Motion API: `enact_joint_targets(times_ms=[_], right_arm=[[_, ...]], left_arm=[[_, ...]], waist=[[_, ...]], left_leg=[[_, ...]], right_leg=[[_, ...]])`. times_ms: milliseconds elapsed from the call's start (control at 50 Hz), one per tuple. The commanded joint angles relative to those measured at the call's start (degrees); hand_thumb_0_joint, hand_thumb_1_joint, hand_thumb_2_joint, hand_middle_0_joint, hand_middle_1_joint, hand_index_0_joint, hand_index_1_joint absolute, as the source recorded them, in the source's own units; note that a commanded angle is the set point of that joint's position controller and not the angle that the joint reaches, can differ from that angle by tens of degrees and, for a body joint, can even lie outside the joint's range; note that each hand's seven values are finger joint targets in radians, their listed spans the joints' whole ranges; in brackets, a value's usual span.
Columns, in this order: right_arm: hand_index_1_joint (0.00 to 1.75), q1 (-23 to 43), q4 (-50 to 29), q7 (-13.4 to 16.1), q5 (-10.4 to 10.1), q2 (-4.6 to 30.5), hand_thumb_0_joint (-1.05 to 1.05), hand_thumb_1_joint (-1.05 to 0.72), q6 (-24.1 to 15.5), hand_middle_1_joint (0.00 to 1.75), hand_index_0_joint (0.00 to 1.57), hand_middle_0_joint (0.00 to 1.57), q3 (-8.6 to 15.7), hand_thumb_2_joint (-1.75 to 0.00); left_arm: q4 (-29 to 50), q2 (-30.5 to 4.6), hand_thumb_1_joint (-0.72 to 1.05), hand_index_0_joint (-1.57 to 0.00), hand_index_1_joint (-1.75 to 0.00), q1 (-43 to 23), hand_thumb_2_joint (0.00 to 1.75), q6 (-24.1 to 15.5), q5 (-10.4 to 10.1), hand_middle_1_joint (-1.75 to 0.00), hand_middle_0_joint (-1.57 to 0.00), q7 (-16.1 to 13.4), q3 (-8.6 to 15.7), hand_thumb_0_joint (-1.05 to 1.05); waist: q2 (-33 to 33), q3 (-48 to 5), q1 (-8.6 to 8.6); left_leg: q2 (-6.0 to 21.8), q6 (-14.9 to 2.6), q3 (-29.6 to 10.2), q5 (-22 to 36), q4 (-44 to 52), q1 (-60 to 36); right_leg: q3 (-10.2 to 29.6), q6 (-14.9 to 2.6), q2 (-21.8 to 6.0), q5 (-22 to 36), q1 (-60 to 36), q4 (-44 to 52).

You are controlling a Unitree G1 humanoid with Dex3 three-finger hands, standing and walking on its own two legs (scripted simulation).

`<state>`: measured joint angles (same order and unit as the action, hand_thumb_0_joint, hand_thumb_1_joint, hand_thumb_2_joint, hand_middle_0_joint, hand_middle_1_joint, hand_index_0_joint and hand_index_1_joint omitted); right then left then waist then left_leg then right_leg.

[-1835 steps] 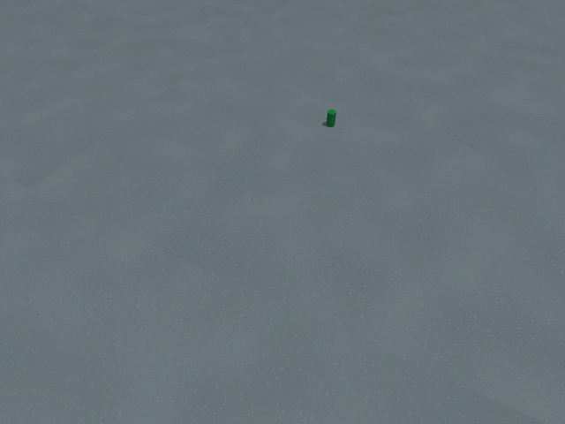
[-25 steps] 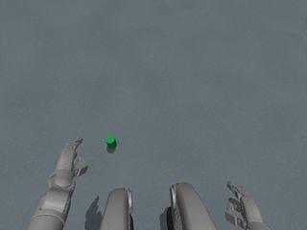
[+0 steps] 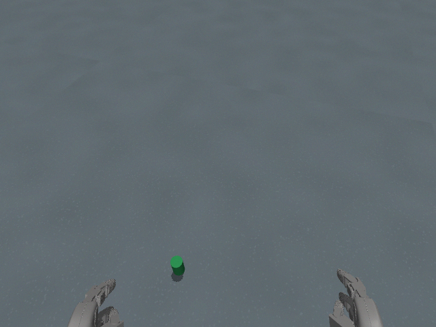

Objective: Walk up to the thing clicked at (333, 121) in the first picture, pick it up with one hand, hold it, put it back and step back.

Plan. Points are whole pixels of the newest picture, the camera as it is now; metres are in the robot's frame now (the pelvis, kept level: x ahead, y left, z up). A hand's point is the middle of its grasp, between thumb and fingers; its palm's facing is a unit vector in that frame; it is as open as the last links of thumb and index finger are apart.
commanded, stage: home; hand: left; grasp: from above
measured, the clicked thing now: (177, 265) +0.50 +0.17 -0.67
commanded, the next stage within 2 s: none
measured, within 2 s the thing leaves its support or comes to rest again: neither
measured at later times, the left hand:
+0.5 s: hand out of the picture +0.17 +0.19 -0.05, palm faces +0.05 -0.98 -0.21, open 7.4 cm
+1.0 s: hand out of the picture +0.16 +0.18 -0.05, palm faces +0.05 -0.98 -0.21, open 7.4 cm
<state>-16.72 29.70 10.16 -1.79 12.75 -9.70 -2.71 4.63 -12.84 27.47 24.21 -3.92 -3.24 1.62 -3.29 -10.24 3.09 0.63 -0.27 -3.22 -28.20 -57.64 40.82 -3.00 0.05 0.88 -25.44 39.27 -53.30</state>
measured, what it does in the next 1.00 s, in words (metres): stands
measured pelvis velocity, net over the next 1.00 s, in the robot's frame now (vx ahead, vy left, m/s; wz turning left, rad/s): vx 0.00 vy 0.00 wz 0.00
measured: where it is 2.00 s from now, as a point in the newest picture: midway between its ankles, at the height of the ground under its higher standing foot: outside the picture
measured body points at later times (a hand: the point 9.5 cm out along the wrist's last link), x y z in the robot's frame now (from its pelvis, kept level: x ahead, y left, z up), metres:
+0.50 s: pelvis +0.01 +0.01 +0.00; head +0.02 +0.01 +0.45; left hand +0.16 +0.24 -0.03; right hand +0.16 -0.24 -0.06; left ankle +0.00 +0.11 -0.68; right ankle +0.01 -0.12 -0.68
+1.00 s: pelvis +0.00 +0.00 +0.00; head +0.02 +0.00 +0.45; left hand +0.16 +0.23 -0.03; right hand +0.16 -0.24 -0.07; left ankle +0.00 +0.11 -0.68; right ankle +0.01 -0.12 -0.68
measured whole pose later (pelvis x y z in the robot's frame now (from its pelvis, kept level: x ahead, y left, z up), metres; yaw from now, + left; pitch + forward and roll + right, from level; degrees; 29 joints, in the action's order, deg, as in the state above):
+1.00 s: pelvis +0.00 +0.00 +0.00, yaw +0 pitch +10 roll -3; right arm -16.8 30.5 10.2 -0.6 12.7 -13.2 -2.5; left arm 6.9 -13.0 28.4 25.1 -3.1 -1.1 1.5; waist -2.8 -8.9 1.9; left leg 0.4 -0.3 -3.2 -29.0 -58.2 39.3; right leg -2.9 0.2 0.6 -26.4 37.8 -54.1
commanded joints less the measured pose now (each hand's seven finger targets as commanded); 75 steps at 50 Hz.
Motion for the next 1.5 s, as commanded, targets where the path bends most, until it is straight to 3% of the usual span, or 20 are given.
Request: enact_joint_targets(times_ms=[0,100,200,300,440,520,680,820,940,1120,1280,1300,1320,1480], right_arm=[[0.3,3.45,-9.44,1.09,0.38,6.35,0.0,-0.9,-3.93,0.3,0.2,0.2,3.0,-0.9],[0.3,3.68,-9.02,1.15,0.78,6.84,0.0,-0.9,-5.23,0.3,0.2,0.2,3.22,-0.9],[0.3,3.23,-8.96,0.95,1.12,6.94,0.0,-0.9,-6.03,0.3,0.2,0.2,3.52,-0.9],[0.3,3.62,-8.62,0.8,1.29,6.83,0.0,-0.9,-5.92,0.3,0.2,0.2,3.43,-0.9],[0.3,4.29,-8.84,0.64,1.09,7.17,0.0,-0.9,-5.54,0.3,0.2,0.2,3.35,-0.9],[0.3,3.89,-8.73,0.55,1.0,7.26,0.0,-0.9,-5.6,0.3,0.2,0.2,3.45,-0.9],[0.3,3.85,-9.02,0.47,1.1,7.18,0.0,-0.9,-6.08,0.3,0.2,0.2,3.4,-0.9],[0.3,3.52,-8.73,0.8,1.12,6.74,0.0,-0.9,-6.56,0.3,0.2,0.2,3.39,-0.9],[0.3,3.76,-8.54,0.98,1.11,6.83,0.0,-0.9,-6.75,0.3,0.2,0.2,3.39,-0.9],[0.3,3.73,-8.35,0.87,1.16,6.83,0.0,-0.9,-6.67,0.3,0.2,0.2,3.61,-0.9],[0.3,3.8,-8.28,0.73,1.19,7.18,0.0,-0.9,-6.56,0.3,0.2,0.2,3.78,-0.9],[0.3,3.98,-8.45,0.78,1.13,6.6,0.0,-0.9,-6.44,0.3,0.2,0.2,3.57,-0.9],[0.3,3.6,-8.56,0.65,1.01,7.17,0.0,-0.9,-6.35,0.3,0.2,0.2,3.85,-0.9],[0.3,3.51,-8.44,0.55,1.14,6.89,0.0,-0.9,-6.04,0.3,0.2,0.2,3.81,-0.9]], left_arm=[[12.84,-5.36,0.9,-0.2,-0.3,0.81,0.9,-1.83,0.3,-0.3,-0.2,0.46,2.88,0.0],[12.43,-5.48,0.9,-0.2,-0.3,-1.48,0.9,-2.09,0.9,-0.3,-0.2,1.44,2.49,0.0],[13.76,-6.26,0.9,-0.2,-0.3,0.05,0.9,-2.59,1.04,-0.3,-0.2,1.55,3.8,0.0],[13.66,-6.36,0.9,-0.2,-0.3,0.8,0.9,-2.65,1.37,-0.3,-0.2,1.13,3.52,0.0],[13.12,-6.16,0.9,-0.2,-0.3,0.72,0.9,-1.86,1.41,-0.3,-0.2,1.02,2.85,0.0],[13.16,-5.95,0.9,-0.2,-0.3,0.14,0.9,-1.55,1.16,-0.3,-0.2,1.28,2.73,0.0],[13.05,-6.01,0.9,-0.2,-0.3,-0.24,0.9,-1.49,0.95,-0.3,-0.2,1.49,3.4,0.0],[14.07,-6.17,0.9,-0.2,-0.3,-0.41,0.9,-1.96,1.01,-0.3,-0.2,1.51,3.37,0.0],[13.22,-6.24,0.9,-0.2,-0.3,-0.51,0.9,-2.05,1.06,-0.3,-0.2,1.61,3.4,0.0],[13.71,-6.28,0.9,-0.2,-0.3,0.4,0.9,-2.0,1.13,-0.3,-0.2,1.66,3.41,0.0],[12.35,-6.13,0.9,-0.2,-0.3,0.65,0.9,-2.2,0.99,-0.3,-0.2,1.6,3.4,0.0],[14.13,-6.32,0.9,-0.2,-0.3,0.0,0.9,-2.35,0.97,-0.3,-0.2,1.46,3.51,0.0],[13.15,-6.21,0.9,-0.2,-0.3,0.29,0.9,-2.33,1.07,-0.3,-0.2,1.54,3.34,0.0],[13.55,-6.04,0.9,-0.2,-0.3,0.73,0.9,-2.31,0.96,-0.3,-0.2,1.42,3.47,0.0]], waist=[[1.49,-2.86,0.15],[1.54,-1.16,0.59],[0.86,-5.27,-0.42],[0.21,-5.89,-0.82],[0.48,-2.75,-1.05],[-0.21,-3.36,-0.97],[-0.11,-2.57,-1.01],[1.01,-4.01,-0.94],[2.01,-2.63,-0.71],[0.43,-4.59,-0.89],[0.91,-3.0,-0.76],[1.04,-4.05,-1.39],[1.14,-3.77,-0.78],[1.63,-4.9,-0.86]], left_leg=[[-1.12,-1.22,0.02,13.06,9.98,-5.74],[-0.9,-0.96,-0.32,11.45,10.62,-6.24],[-1.32,-0.82,0.17,15.77,8.87,-7.56],[-1.51,-0.69,0.38,17.84,8.28,-7.7],[-0.87,-0.41,-0.89,14.28,10.39,-6.39],[-0.4,-0.11,-1.61,14.06,10.88,-6.84],[-0.36,-0.36,-1.87,8.25,11.47,-5.77],[-0.81,-0.59,-0.53,10.95,9.69,-5.58],[-1.07,-0.93,0.15,9.35,9.37,-4.84],[-0.89,-0.58,-0.01,14.23,8.85,-6.46],[-0.89,-0.6,-0.2,12.84,9.33,-5.81],[-0.99,-0.66,-0.06,13.88,8.84,-5.93],[-0.96,-0.67,-0.02,13.81,9.04,-6.29],[-1.01,-0.73,0.14,15.92,8.19,-6.59]], right_leg=[[-1.05,-0.6,1.03,10.35,-5.19,8.96],[-1.19,-0.56,0.89,8.51,-4.02,8.55],[-0.61,-0.57,0.56,12.48,-6.71,7.46],[-0.28,-0.53,0.39,14.83,-7.97,7.34],[-1.18,-0.73,0.78,10.65,-6.15,7.55],[-1.19,-0.87,0.82,10.09,-5.68,6.93],[-0.96,-0.57,0.8,6.1,-4.59,7.6],[-0.68,-0.53,0.66,8.01,-5.6,7.67],[-0.26,-0.23,0.41,7.15,-5.52,8.52],[-0.3,-0.46,0.6,11.12,-6.35,7.29],[-0.36,-0.39,0.56,10.09,-5.94,7.5],[-0.35,-0.33,0.5,11.13,-6.49,7.64],[-0.21,-0.4,0.48,11.06,-6.22,7.47],[-0.14,-0.31,0.42,13.44,-7.16,7.22]])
